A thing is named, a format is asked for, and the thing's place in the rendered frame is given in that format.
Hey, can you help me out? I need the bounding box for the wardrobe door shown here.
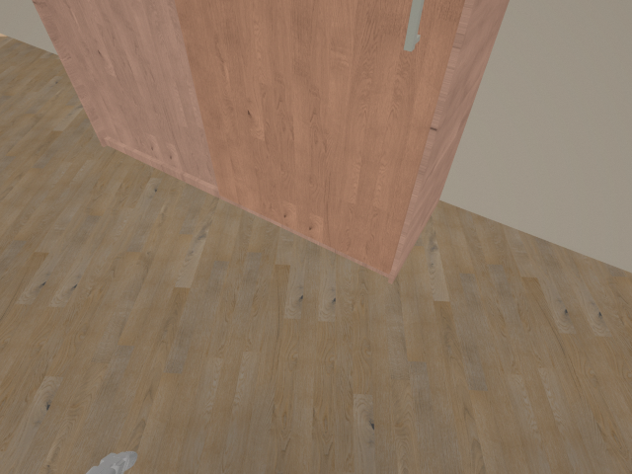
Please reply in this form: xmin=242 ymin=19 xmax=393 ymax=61
xmin=175 ymin=0 xmax=465 ymax=274
xmin=44 ymin=0 xmax=217 ymax=187

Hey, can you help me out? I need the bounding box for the robot left hand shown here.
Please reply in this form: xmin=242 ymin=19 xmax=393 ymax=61
xmin=86 ymin=451 xmax=137 ymax=474

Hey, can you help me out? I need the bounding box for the handle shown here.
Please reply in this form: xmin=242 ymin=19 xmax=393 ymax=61
xmin=404 ymin=0 xmax=425 ymax=52

